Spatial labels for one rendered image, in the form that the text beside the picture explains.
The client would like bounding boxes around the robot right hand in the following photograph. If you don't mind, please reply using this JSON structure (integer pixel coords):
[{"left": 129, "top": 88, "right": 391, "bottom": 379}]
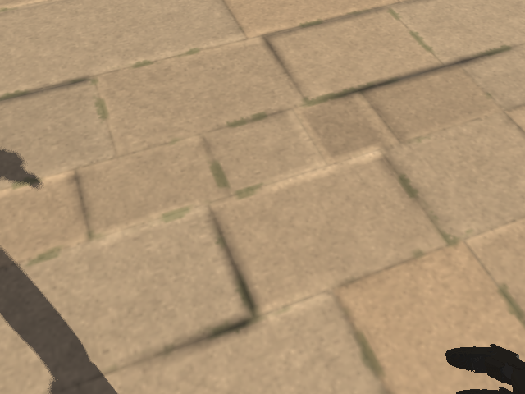
[{"left": 445, "top": 344, "right": 525, "bottom": 394}]

